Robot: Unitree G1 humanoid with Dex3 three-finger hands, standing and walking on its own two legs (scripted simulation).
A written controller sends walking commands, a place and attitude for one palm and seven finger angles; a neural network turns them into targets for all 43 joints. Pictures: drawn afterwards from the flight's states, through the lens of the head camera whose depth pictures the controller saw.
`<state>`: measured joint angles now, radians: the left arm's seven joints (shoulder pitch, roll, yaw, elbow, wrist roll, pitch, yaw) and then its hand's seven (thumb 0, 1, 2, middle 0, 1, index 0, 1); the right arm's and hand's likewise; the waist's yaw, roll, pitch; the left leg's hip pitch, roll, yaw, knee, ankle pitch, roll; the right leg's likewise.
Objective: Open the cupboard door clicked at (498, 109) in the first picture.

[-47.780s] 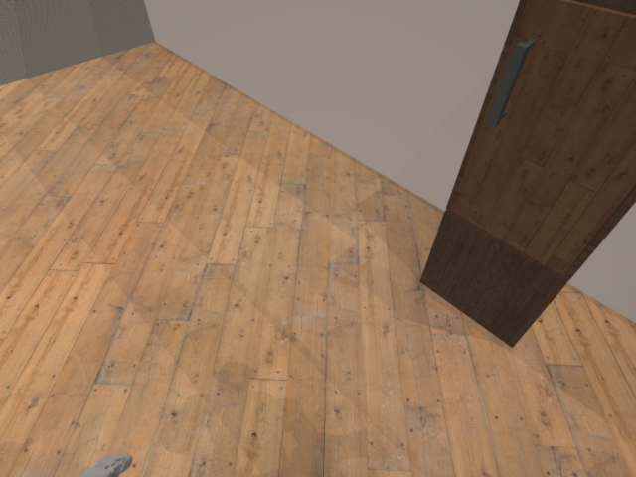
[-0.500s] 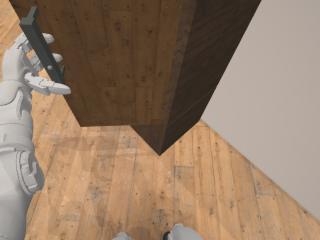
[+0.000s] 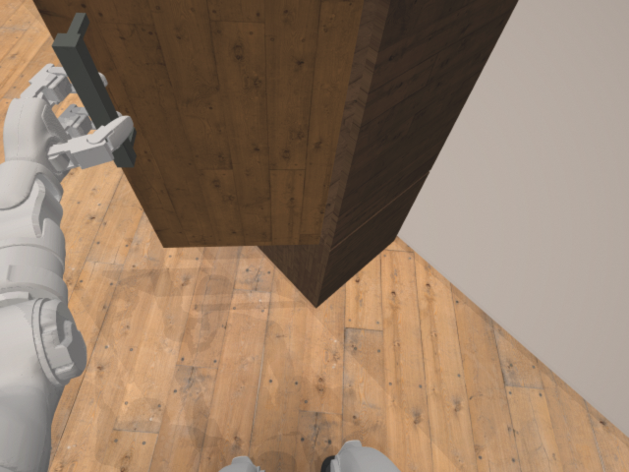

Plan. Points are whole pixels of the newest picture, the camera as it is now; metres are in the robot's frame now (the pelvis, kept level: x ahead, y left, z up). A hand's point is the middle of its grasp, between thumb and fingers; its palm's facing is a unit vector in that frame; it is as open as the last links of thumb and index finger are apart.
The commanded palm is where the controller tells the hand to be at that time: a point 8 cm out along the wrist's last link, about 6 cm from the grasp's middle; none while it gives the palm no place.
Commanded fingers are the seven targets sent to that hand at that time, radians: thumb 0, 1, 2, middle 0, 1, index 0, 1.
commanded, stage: close the thumb around the handle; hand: left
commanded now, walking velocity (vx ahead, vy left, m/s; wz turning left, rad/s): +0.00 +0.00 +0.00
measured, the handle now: (105, 98) +0.56 +0.23 +0.12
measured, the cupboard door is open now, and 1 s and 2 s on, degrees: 51 79 100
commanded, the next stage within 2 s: pull the door open along its arc in 0.22 s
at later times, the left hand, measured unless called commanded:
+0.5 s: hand (104, 137) +0.49 +0.22 +0.12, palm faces +0.02 -1.00 +0.00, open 7.0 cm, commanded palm +0.45 +0.27 +0.12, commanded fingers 0.00 0.90 0.90 -0.40 -1.35 -0.40 -1.35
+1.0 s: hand (149, 238) +0.35 +0.15 +0.12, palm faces +0.24 -0.96 +0.11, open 7.0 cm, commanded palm +0.29 +0.20 +0.12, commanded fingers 0.00 0.90 0.90 -0.40 -1.35 -0.40 -1.35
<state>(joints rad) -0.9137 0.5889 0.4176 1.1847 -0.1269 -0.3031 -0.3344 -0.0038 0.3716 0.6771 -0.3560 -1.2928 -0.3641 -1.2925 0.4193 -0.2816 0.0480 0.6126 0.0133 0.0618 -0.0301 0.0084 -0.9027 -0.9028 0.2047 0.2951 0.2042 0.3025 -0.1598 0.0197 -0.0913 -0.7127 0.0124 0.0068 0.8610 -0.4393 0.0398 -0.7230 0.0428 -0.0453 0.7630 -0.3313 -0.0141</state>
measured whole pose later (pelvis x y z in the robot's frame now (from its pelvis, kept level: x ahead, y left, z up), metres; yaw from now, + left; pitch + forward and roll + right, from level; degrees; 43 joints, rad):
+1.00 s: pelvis +0.01 +0.00 +0.02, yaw +0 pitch +9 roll -1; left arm -0.10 0.06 0.14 0.12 -0.19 -0.09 0.14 0.01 0.62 0.74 -0.23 -1.27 -0.26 -1.23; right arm 0.24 -0.23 0.01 0.52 0.02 -0.01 0.03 0.01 -0.90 -0.90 0.20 0.29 0.20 0.30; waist -0.02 0.05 -0.12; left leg -0.47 -0.01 0.03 0.73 -0.41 0.03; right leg -0.51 0.03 -0.01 0.69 -0.33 -0.01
